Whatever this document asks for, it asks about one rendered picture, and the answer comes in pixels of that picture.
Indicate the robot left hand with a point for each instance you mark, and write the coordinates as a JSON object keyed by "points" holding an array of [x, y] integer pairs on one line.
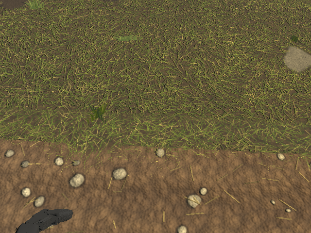
{"points": [[44, 219]]}

